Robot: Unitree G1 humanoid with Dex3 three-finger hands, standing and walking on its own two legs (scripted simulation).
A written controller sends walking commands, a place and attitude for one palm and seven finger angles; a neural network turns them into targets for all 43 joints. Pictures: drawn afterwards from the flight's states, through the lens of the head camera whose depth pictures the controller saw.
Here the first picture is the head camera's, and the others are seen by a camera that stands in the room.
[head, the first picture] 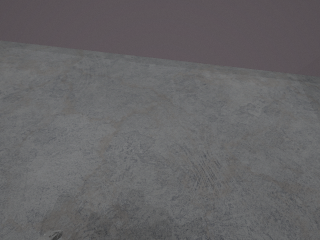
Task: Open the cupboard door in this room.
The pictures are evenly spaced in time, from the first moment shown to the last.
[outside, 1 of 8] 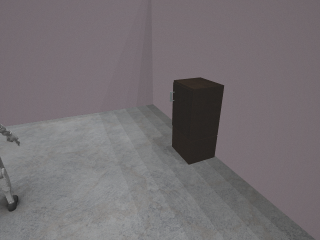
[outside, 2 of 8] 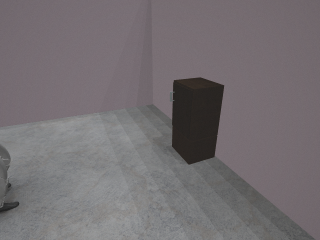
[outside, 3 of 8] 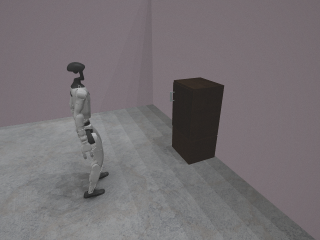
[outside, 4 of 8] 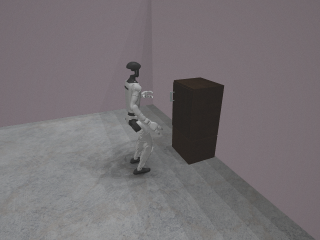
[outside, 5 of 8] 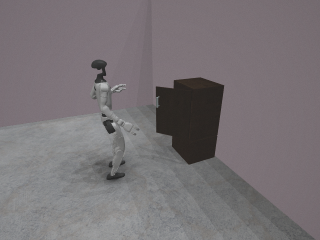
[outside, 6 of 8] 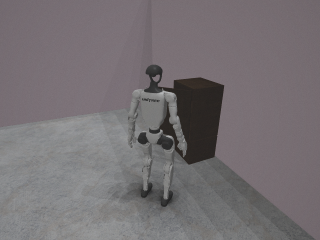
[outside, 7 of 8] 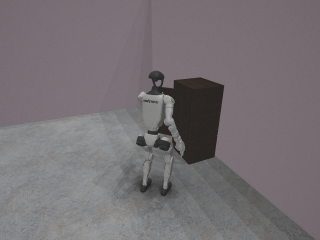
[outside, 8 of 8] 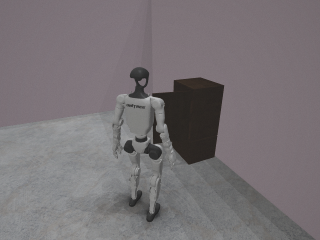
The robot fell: no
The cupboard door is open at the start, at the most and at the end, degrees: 0 81 80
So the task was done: yes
